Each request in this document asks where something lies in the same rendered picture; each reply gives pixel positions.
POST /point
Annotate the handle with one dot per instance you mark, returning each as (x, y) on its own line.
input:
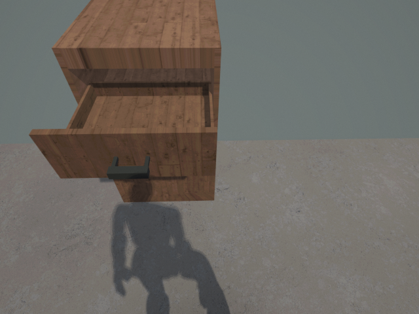
(128, 172)

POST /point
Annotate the cabinet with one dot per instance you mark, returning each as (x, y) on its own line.
(146, 40)

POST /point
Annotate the drawer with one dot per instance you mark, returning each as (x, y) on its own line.
(170, 121)

